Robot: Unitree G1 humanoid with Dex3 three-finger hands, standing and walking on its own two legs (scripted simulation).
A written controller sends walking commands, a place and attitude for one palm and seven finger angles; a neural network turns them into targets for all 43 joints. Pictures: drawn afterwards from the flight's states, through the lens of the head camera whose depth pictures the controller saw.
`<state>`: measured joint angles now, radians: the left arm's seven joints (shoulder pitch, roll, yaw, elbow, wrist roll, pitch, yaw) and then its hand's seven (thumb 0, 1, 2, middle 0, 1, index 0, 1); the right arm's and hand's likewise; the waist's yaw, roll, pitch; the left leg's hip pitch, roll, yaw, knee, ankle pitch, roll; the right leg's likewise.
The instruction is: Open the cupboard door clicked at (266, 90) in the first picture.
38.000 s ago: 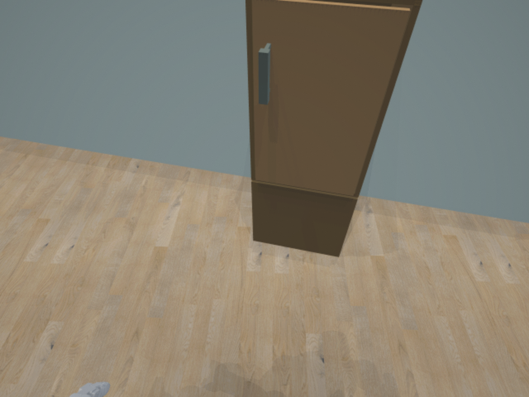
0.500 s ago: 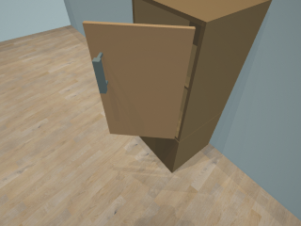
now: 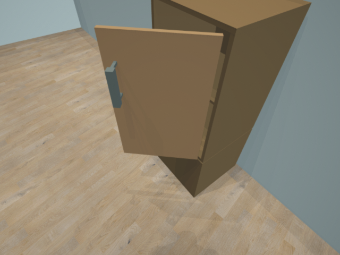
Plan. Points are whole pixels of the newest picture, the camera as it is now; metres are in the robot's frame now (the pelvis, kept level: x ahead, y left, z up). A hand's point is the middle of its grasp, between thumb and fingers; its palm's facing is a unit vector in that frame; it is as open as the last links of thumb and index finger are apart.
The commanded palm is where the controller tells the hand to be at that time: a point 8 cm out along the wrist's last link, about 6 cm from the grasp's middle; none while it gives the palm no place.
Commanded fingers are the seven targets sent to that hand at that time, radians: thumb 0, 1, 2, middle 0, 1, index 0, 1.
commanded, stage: look again from close up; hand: left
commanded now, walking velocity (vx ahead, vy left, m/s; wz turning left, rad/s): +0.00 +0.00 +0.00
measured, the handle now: (115, 84) +0.59 +0.22 +0.08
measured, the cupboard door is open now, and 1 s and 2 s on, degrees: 47 47 47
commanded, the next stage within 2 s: shuffle to correct the standing spot in 0.04 s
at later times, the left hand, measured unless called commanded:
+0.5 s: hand out of the picture +0.00 +0.19 -0.19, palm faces +0.02 -0.98 -0.18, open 7.4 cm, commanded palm none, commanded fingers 0.00 0.90 0.90 -0.20 -0.30 -0.20 -0.30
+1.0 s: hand out of the picture +0.11 +0.20 -0.18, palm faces -0.09 -0.97 -0.23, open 7.4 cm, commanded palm none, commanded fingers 0.00 0.90 0.90 -0.20 -0.30 -0.20 -0.30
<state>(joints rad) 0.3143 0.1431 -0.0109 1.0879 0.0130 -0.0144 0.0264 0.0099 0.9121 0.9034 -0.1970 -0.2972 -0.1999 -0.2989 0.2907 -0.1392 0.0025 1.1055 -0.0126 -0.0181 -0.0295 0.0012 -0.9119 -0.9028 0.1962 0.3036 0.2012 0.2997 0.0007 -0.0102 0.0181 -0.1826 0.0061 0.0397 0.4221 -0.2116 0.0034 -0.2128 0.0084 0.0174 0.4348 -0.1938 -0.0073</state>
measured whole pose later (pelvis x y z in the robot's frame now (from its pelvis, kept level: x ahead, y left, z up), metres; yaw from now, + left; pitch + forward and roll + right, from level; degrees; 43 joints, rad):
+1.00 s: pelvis +0.05 +0.02 -0.01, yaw -4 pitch +1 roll +0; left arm 0.21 0.18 0.00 1.00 0.02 -0.01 0.03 0.01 0.91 0.90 -0.20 -0.30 -0.20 -0.30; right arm 0.21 -0.17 -0.01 1.03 -0.02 0.00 -0.03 0.00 -0.92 -0.90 0.20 0.30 0.20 0.30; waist -0.02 0.01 0.05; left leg -0.20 -0.02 0.10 0.52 -0.34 0.04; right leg -0.26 -0.01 -0.02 0.56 -0.32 -0.01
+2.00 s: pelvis +0.03 +0.00 +0.00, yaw -3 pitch -1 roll +0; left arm 0.35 0.17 0.02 0.76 -0.07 0.03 0.04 0.02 0.91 0.90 -0.20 -0.30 -0.20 -0.30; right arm 0.27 -0.18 0.02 1.04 0.01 -0.06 -0.05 0.00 -0.91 -0.90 0.20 0.30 0.20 0.30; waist 0.01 0.00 0.05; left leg -0.13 0.02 0.07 0.43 -0.28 0.00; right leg -0.18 0.03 -0.06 0.44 -0.24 -0.05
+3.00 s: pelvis +0.00 +0.02 -0.04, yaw +0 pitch +7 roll -2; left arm 0.22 0.32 0.26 0.10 -0.31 -0.27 -0.39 0.00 -0.14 0.46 -0.27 -0.96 -0.27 -0.97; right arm 0.28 -0.29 0.02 0.59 0.05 -0.25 -0.08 0.01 -0.90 -0.90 0.20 0.30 0.20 0.30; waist 0.00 0.03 -0.07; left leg -0.57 0.00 0.03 0.87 -0.43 0.04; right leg -0.56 -0.01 -0.10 0.82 -0.38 -0.02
